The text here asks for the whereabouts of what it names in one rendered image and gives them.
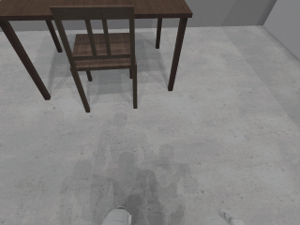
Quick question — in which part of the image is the robot left thigh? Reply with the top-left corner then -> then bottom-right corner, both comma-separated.
100,209 -> 132,225

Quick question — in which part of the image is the right robot hand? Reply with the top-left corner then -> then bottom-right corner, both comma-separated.
217,208 -> 245,225

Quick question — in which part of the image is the table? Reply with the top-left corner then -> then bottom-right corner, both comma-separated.
0,0 -> 193,100

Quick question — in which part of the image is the chair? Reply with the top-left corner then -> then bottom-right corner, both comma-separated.
50,5 -> 138,113

